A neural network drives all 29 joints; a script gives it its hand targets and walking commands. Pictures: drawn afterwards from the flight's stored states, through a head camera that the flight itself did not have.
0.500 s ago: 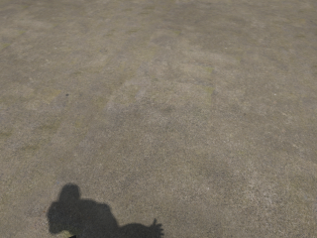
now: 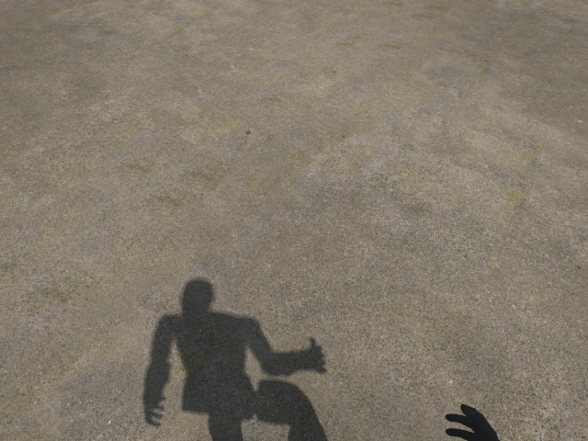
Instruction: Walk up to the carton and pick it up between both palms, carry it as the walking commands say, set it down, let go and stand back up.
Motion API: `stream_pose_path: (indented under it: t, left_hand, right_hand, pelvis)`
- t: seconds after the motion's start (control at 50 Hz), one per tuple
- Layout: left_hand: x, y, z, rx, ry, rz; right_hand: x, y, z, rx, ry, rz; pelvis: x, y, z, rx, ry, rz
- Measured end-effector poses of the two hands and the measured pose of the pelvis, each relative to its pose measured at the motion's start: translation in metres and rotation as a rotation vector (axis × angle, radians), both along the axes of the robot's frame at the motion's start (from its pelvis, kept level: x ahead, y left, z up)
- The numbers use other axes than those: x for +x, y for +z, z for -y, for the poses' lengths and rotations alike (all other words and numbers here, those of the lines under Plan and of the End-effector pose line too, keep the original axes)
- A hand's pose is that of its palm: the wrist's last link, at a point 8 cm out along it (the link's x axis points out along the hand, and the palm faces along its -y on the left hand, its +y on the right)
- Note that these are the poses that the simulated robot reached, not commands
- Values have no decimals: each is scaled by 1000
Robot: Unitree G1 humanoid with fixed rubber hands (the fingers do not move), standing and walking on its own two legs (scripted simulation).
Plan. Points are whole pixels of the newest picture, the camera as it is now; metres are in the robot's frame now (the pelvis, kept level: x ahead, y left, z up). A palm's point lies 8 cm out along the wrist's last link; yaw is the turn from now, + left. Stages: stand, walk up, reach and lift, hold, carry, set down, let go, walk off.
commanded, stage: walk up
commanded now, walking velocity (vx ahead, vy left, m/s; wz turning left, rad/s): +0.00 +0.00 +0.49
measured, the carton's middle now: out of the picture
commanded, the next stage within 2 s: none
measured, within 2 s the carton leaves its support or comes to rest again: neither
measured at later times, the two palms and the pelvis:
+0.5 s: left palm out of the picture +0.08 +0.31 -0.11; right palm out of the picture +0.07 -0.24 -0.10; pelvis -0.01 +0.03 +0.01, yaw +13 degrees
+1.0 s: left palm out of the picture -0.08 +0.22 -0.10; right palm (466, 432) +0.19 -0.22 -0.13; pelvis +0.00 -0.04 +0.01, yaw +29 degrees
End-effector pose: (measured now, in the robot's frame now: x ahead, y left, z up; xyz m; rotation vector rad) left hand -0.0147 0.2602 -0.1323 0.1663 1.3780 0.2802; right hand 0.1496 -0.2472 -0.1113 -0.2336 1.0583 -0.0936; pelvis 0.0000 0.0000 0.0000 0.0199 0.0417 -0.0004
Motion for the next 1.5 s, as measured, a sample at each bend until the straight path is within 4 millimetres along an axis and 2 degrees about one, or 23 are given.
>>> stream_pose_path:
  t: [0.04,0.08,0.2,0.32,0.46,0.58,0.64,0.7,0.8,0.88,0.96,1.08,1.16,1.22,1.28,1.42,1.5]
  left_hand:
    - [-12,-13,-14,-16,30,-30]
    - [-13,-15,-23,-27,34,-39]
    - [26,-4,-44,-46,14,70]
    - [64,3,-60,-18,13,169]
    - [90,15,-51,4,31,249]
    - [92,29,-31,42,55,287]
    - [82,35,-22,89,78,294]
    - [56,38,-15,142,102,265]
    - [13,50,2,178,200,228]
    - [-15,48,20,171,268,214]
    - [-48,40,38,138,343,180]
    - [-106,22,51,79,469,104]
    - [-143,10,48,41,542,76]
    - [-166,-4,35,27,580,62]
    - [-166,0,18,31,589,91]
    - [-136,17,-31,80,563,243]
    - [-122,22,-46,103,572,303]
  right_hand:
    - [11,2,-12,-35,26,26]
    - [10,8,-20,-67,50,23]
    - [-28,21,-26,-121,28,-69]
    - [-55,26,-29,-123,23,-97]
    - [-74,20,-16,-121,48,-147]
    - [-72,5,4,-95,85,-199]
    - [-59,-9,17,-72,117,-201]
    - [-37,-20,24,-53,150,-178]
    - [-3,-17,19,-26,280,-165]
    - [15,-21,12,-6,336,-169]
    - [32,-21,-8,1,402,-165]
    - [61,-14,-55,-8,522,-118]
    - [80,-5,-91,-27,582,-52]
    - [88,2,-114,-50,613,20]
    - [80,14,-120,-80,625,33]
    - [53,32,-109,-146,618,-9]
    - [42,36,-99,-170,626,-34]
  pelvis:
    - [1,-7,-11,-9,23,-4]
    - [0,-4,-19,-19,47,-1]
    - [-4,11,-37,-78,108,4]
    - [-6,13,-40,-82,155,12]
    - [-6,14,-30,-66,215,6]
    - [-2,13,-10,-45,275,-5]
    - [0,8,5,-22,301,-6]
    - [1,4,19,0,312,15]
    - [3,11,34,41,387,36]
    - [3,10,39,43,435,40]
    - [0,9,40,42,478,34]
    - [-12,6,33,25,551,15]
    - [-24,2,19,2,599,4]
    - [-33,-6,4,-19,627,4]
    - [-39,1,-5,-33,658,17]
    - [-49,15,-14,-77,732,33]
    - [-49,17,-13,-80,766,32]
